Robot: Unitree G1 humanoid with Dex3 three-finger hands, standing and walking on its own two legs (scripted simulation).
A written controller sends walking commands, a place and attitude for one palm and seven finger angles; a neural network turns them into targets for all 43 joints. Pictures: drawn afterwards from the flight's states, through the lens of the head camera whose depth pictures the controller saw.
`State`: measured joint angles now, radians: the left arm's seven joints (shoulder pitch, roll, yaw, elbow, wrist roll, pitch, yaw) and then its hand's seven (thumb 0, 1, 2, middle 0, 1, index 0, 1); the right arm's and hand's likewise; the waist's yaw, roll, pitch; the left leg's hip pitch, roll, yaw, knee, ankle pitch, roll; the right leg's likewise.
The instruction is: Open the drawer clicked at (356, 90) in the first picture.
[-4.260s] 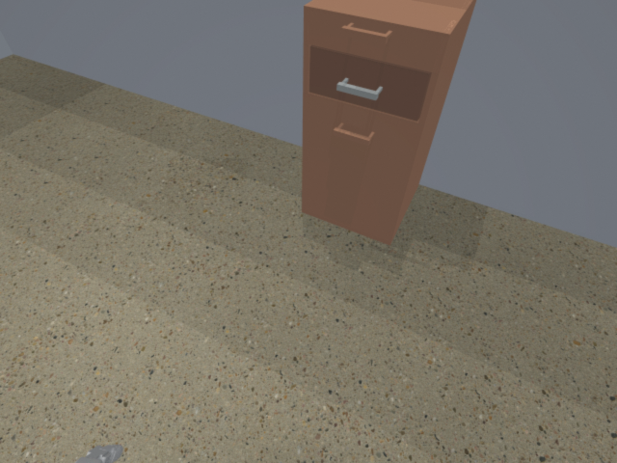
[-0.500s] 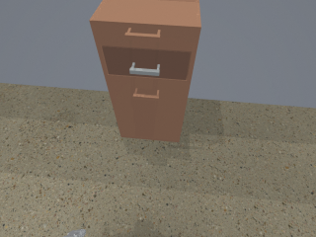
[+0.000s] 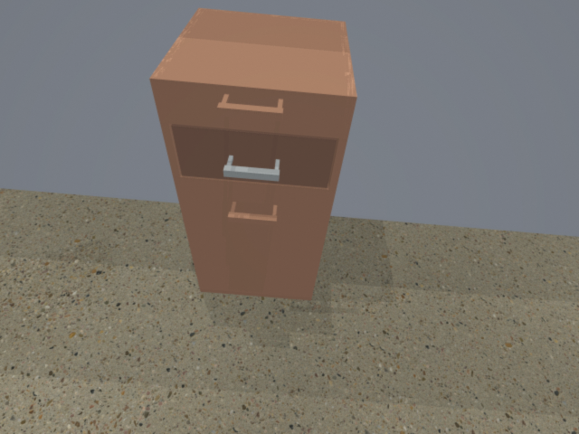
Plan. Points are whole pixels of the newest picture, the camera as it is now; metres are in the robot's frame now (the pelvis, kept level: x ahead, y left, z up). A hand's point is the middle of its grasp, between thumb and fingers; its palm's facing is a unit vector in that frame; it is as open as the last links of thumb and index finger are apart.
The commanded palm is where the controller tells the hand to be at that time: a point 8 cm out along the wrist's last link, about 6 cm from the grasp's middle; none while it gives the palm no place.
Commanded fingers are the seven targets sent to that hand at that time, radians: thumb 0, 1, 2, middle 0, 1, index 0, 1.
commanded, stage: take the last steps up to it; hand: left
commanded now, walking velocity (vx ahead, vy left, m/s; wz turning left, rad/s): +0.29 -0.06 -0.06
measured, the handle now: (252, 167) +0.71 +0.13 -0.08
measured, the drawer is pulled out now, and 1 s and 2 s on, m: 0.00 0.00 0.00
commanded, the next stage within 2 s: come to a stop and stand still in 0.36 s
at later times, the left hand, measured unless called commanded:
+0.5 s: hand (226, 378) +0.24 +0.11 -0.16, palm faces +0.06 -0.97 -0.22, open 7.2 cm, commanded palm none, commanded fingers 0.00 0.90 0.90 -0.20 -0.30 -0.20 -0.30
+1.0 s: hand (225, 378) +0.24 +0.12 -0.16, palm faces +0.04 -0.95 -0.30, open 7.4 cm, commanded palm none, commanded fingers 0.00 0.90 0.90 -0.20 -0.30 -0.20 -0.30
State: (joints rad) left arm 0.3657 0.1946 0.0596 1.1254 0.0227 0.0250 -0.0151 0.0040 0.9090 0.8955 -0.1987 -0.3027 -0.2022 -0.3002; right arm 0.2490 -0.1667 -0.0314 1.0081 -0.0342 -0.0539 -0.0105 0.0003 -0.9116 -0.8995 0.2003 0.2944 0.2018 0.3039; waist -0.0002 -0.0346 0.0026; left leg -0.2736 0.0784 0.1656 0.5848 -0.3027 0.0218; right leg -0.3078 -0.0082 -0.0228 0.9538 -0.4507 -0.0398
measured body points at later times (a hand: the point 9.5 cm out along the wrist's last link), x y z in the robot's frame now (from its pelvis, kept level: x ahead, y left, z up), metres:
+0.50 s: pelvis +0.16 -0.07 +0.01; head +0.19 -0.08 +0.45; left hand +0.24 +0.17 -0.14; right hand +0.13 -0.29 -0.16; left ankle +0.11 +0.06 -0.66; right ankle +0.19 -0.16 -0.73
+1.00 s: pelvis +0.20 -0.09 -0.01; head +0.23 -0.12 +0.44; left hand +0.24 +0.17 -0.14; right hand +0.30 -0.32 -0.16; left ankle +0.25 +0.05 -0.73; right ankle +0.18 -0.20 -0.74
